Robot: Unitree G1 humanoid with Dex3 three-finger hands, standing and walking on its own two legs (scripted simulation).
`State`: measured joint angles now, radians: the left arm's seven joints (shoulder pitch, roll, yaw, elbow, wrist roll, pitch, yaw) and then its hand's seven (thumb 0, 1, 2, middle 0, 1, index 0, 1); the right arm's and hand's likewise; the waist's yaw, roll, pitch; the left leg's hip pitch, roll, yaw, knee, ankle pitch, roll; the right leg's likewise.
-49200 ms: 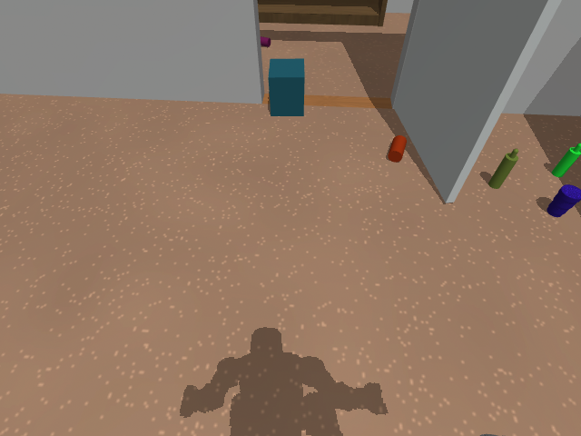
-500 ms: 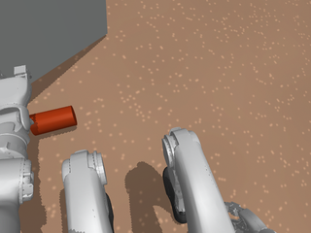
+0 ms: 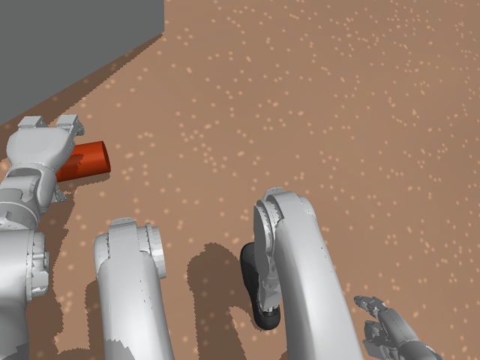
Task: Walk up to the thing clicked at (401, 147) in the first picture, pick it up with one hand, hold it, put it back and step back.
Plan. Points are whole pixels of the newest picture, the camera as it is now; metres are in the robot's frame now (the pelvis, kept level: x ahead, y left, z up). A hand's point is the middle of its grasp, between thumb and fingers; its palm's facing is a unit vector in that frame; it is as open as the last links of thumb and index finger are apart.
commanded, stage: withdraw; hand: left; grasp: from above
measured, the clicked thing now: (74, 162) +0.50 +0.25 -0.30
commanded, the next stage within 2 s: home in 0.02 s
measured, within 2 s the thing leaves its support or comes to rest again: neither
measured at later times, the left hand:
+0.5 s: hand (1, 158) +0.43 +0.27 -0.04, palm faces -0.43 -0.29 -0.86, open 10.4 cm
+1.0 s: hand out of the picture +0.27 +0.21 +0.18, palm faces -0.10 -0.89 -0.45, open 7.4 cm
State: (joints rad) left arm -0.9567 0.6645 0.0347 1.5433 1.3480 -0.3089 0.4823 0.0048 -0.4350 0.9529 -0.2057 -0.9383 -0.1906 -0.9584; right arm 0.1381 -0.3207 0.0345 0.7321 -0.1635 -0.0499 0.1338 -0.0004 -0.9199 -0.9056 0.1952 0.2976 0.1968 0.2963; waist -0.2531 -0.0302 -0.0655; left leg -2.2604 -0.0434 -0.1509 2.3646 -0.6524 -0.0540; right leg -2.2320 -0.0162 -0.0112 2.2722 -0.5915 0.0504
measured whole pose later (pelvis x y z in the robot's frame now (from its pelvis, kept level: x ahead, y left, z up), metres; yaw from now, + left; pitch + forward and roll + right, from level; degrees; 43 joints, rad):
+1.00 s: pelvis +0.03 +0.00 +0.26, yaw +4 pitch +22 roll -3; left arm 0.14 0.31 -0.03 0.16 0.19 0.27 0.07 0.01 0.88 0.90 -0.21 -0.30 -0.21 -0.31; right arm 0.10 -0.21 0.02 0.53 0.04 -0.10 -0.05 0.00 -0.91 -0.90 0.20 0.30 0.20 0.30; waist -0.05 0.03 -0.20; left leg -1.33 0.02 -0.09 1.53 -0.60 -0.03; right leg -1.31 -0.03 -0.03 1.47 -0.55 0.04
